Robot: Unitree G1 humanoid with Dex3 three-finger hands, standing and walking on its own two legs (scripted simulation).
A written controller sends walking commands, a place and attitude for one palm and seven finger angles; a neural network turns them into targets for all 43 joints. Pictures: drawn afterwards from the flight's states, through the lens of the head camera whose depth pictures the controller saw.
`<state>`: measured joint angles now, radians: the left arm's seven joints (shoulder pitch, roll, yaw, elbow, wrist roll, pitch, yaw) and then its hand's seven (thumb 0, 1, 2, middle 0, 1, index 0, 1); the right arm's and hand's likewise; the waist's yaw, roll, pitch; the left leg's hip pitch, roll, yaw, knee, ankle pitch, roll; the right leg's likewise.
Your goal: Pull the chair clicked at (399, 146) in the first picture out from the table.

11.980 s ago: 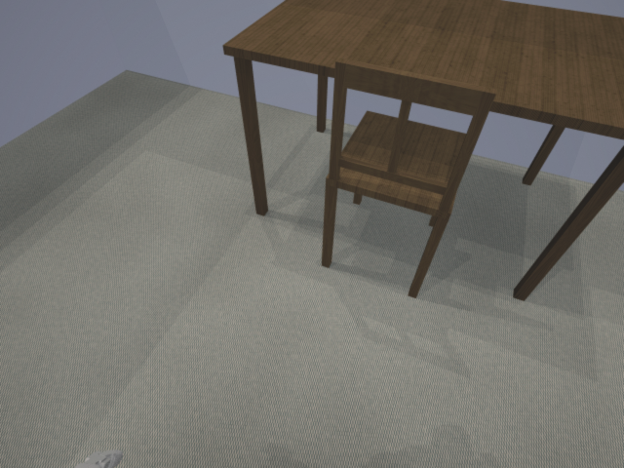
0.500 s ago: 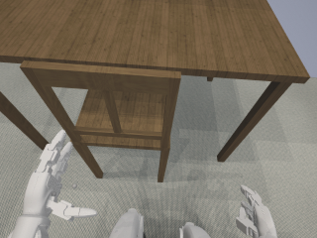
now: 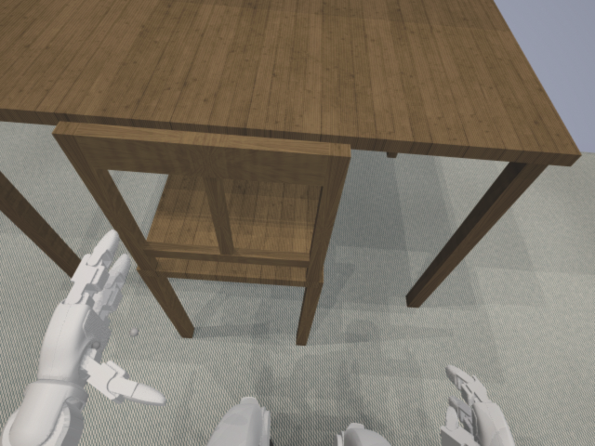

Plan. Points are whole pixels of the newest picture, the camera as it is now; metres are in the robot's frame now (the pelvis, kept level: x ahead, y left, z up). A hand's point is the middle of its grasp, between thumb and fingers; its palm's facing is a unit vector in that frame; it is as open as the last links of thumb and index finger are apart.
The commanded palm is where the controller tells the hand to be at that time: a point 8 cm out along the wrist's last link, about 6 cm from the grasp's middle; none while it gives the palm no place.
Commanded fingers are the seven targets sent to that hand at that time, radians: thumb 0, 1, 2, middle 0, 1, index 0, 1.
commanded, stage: raise the hand toward the chair's back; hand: left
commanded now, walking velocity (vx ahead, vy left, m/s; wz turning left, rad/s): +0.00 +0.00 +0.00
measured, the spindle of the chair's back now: (220, 217) +0.46 +0.15 -0.03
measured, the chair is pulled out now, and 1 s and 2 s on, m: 0.00 0.00 0.00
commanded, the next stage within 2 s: aim the fingers beside a spindle in 0.38 s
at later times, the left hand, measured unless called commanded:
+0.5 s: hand (150, 329) +0.25 +0.19 +0.05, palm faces +0.02 -1.00 -0.06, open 16.9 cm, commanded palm +0.23 +0.24 +0.05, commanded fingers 0.00 -0.50 0.30 -0.06 -0.08 -0.06 -0.08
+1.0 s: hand (177, 311) +0.28 +0.17 +0.02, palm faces +0.00 -1.00 -0.05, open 16.9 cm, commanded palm +0.26 +0.22 +0.03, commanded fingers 0.00 -0.50 0.30 -0.06 -0.08 -0.06 -0.08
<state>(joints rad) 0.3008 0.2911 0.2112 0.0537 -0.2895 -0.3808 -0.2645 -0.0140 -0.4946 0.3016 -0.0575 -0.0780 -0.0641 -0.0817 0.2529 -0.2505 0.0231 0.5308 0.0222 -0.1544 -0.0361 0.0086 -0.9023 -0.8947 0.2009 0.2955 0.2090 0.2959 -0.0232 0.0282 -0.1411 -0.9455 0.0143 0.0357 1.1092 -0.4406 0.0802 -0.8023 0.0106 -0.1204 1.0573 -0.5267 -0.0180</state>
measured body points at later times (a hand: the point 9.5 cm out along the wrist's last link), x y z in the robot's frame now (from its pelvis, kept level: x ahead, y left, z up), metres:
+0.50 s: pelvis +0.01 -0.02 +0.00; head +0.08 +0.00 +0.44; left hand +0.24 +0.24 +0.05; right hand +0.18 -0.25 -0.08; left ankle +0.05 +0.07 -0.66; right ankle -0.01 -0.12 -0.66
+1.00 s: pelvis +0.01 -0.03 -0.01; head +0.09 -0.02 +0.43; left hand +0.27 +0.23 +0.03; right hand +0.17 -0.28 -0.10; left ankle +0.05 +0.07 -0.66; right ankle +0.00 -0.12 -0.66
